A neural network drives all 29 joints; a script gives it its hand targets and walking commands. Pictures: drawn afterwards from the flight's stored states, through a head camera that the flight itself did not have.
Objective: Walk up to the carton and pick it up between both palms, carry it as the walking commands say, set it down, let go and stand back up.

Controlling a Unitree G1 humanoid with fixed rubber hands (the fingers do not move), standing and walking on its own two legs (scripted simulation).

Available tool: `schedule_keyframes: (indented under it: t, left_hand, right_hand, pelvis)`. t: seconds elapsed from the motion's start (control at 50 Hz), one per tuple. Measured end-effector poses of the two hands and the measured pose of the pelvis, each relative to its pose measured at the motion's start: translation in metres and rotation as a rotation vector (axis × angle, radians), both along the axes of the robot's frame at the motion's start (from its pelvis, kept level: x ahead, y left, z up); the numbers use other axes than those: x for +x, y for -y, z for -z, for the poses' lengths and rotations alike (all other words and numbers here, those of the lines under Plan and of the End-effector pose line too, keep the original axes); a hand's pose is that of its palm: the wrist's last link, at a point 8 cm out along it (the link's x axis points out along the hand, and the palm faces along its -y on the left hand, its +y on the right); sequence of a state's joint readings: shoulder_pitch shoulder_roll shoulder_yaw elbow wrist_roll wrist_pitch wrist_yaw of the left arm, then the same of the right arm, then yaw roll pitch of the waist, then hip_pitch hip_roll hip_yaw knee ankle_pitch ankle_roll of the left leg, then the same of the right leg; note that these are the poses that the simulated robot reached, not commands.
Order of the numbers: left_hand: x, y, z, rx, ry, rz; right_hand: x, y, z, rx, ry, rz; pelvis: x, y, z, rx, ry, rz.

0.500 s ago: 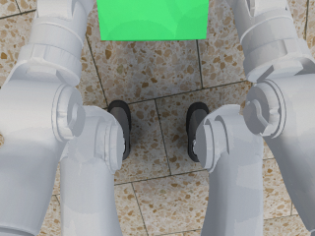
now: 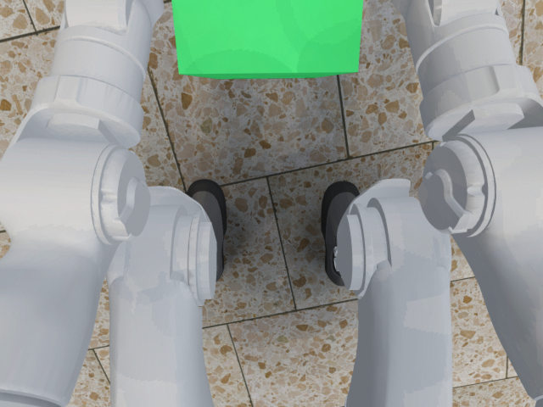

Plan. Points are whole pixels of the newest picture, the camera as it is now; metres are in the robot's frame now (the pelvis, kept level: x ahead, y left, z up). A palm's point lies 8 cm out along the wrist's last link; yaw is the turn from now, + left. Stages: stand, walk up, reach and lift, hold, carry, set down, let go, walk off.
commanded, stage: reach and lift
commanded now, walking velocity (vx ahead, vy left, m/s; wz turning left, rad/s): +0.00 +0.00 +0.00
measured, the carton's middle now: out of the picture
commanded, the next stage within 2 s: none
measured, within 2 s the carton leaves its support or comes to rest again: leaves its support in 0.24 s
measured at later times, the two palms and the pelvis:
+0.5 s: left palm out of the picture +0.56 +0.10 -0.15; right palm out of the picture +0.57 -0.15 -0.13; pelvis -0.01 -0.01 +0.01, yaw +0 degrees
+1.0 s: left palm out of the picture +0.56 +0.10 -0.07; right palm out of the picture +0.57 -0.14 -0.06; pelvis +0.00 -0.01 +0.03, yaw +0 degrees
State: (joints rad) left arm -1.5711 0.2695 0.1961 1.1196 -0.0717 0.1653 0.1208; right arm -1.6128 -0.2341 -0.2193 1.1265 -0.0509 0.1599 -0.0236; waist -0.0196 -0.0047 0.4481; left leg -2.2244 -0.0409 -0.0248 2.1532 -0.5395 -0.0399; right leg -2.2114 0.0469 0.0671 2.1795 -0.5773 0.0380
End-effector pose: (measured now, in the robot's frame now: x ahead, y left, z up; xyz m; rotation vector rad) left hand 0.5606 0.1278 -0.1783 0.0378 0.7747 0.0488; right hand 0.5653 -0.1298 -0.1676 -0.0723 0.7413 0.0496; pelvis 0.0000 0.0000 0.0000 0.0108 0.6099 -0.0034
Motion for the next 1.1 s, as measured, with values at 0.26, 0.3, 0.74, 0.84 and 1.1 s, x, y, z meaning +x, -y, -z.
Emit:
schedule_keyframes:
  t: [0.26, 0.3, 0.74, 0.84, 1.1]
  left_hand:
    - [0.001, 0.017, -0.006, 0.006, -0.009, -0.012]
    - [0.001, 0.022, -0.008, 0.010, -0.001, -0.017]
    - [0.006, 0.031, -0.068, 0.051, 0.030, -0.046]
    - [0.008, 0.034, -0.083, 0.043, 0.043, -0.050]
    - [-0.002, 0.022, -0.123, 0.042, 0.042, -0.073]
  right_hand:
    - [0.002, 0.012, -0.013, -0.002, 0.015, 0.057]
    - [0.003, 0.015, -0.018, -0.005, 0.034, 0.070]
    - [0.012, 0.018, -0.073, -0.028, 0.100, 0.114]
    - [0.013, 0.020, -0.088, -0.018, 0.109, 0.128]
    - [0.005, 0.008, -0.125, -0.013, 0.104, 0.119]
  pelvis:
    - [-0.001, 0.000, -0.001, -0.001, 0.012, -0.002]
    - [-0.002, 0.000, -0.002, 0.000, 0.027, -0.001]
    - [-0.009, 0.015, -0.013, 0.039, 0.124, 0.012]
    - [-0.008, 0.016, -0.016, 0.043, 0.123, 0.017]
    - [-0.001, 0.014, -0.035, 0.042, 0.063, 0.028]
